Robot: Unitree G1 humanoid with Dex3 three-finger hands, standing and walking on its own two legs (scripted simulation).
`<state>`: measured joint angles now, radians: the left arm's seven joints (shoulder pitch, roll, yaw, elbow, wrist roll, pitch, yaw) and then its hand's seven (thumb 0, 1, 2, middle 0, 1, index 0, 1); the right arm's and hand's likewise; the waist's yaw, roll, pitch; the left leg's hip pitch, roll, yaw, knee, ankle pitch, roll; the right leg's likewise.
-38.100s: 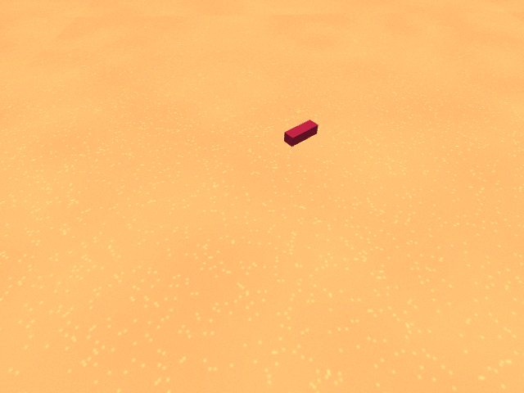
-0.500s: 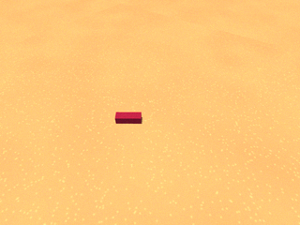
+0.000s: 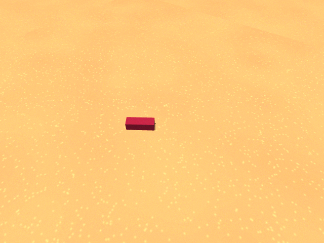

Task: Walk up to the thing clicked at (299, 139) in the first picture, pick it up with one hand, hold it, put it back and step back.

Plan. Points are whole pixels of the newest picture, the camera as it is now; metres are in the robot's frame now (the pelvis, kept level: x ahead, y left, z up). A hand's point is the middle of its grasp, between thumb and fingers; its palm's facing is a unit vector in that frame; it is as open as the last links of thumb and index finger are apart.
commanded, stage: step back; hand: left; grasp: from above
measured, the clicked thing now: (140, 123) +1.06 +0.20 -0.72
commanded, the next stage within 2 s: stand in 0.26 s
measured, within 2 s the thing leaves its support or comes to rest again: neither
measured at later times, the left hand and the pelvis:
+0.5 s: hand out of the picture +0.14 +0.25 -0.13, palm faces -0.05 -0.94 -0.34, open 7.3 cm; pelvis +0.03 +0.00 +0.02, yaw -2 degrees
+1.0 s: hand out of the picture +0.10 +0.26 -0.13, palm faces -0.06 -0.94 -0.34, open 7.3 cm; pelvis +0.02 +0.01 +0.02, yaw -2 degrees
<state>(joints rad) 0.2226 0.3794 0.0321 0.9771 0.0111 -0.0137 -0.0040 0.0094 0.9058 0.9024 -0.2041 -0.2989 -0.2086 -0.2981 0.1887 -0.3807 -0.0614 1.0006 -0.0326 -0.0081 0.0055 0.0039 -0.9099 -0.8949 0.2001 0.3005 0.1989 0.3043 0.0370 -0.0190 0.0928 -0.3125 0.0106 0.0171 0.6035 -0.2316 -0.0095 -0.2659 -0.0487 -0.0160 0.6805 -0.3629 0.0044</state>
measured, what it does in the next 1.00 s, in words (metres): stands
